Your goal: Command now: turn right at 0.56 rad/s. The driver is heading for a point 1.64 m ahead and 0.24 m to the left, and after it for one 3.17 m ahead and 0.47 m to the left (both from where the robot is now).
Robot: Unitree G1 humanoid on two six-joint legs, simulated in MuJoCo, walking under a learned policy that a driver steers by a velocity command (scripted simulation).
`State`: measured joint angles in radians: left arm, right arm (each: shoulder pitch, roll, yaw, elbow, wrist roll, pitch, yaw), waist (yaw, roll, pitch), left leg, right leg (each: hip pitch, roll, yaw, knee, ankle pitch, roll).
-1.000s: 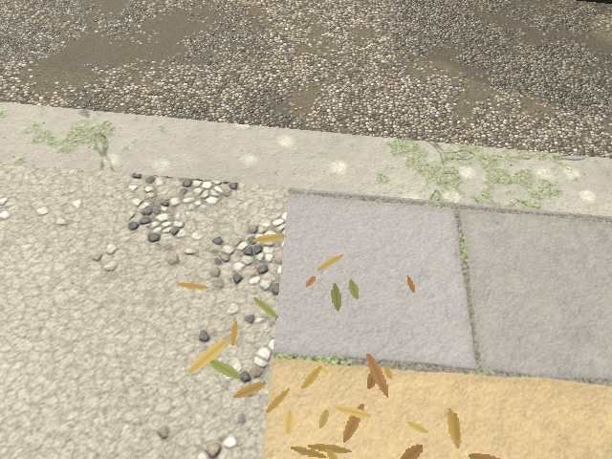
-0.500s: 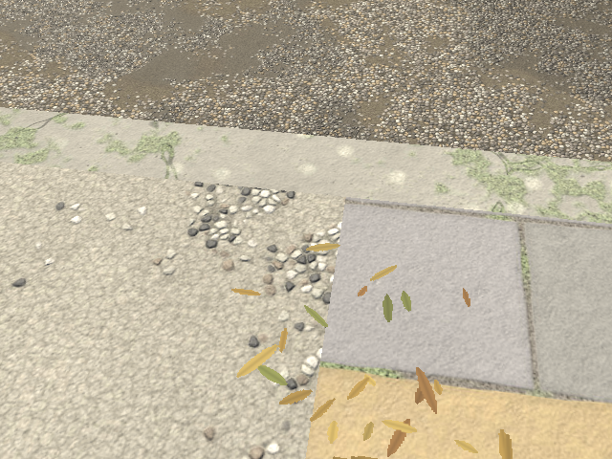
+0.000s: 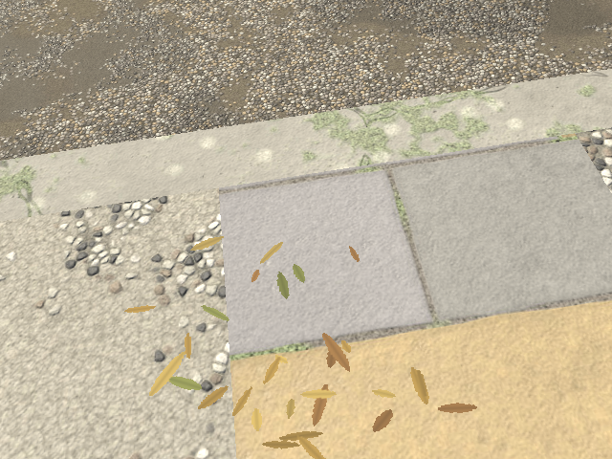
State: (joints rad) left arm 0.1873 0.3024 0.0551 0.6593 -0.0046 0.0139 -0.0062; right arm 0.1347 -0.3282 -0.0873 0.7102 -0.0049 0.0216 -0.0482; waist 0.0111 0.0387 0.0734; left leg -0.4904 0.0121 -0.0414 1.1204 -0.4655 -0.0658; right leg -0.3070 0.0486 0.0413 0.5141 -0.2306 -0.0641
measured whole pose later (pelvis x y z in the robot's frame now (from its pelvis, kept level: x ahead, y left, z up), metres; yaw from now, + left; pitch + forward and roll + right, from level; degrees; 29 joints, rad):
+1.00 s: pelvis +0.01 +0.08 +0.00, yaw +16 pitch +2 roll -2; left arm 0.15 0.34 0.08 0.70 0.00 0.02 0.02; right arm 0.21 -0.30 -0.05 0.60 0.01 0.01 0.01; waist 0.00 -0.04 0.05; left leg -0.30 -0.03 -0.04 0.53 -0.26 0.06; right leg -0.48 -0.02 0.02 1.07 -0.46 0.05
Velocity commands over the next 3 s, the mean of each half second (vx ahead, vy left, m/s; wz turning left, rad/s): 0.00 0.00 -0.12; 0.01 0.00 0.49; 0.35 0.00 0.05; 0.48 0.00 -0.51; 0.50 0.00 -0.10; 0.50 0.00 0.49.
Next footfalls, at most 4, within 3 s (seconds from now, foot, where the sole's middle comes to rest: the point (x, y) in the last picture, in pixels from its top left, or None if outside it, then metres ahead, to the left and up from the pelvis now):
0.32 left None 0.08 0.15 -0.78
0.86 left None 0.04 0.18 -0.78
1.40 right None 0.25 0.00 -0.78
1.86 left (235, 406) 0.54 0.25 -0.78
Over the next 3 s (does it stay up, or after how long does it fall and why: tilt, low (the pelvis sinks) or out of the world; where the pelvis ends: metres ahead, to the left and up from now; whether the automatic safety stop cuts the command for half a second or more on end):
stays up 0.94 0.11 -0.01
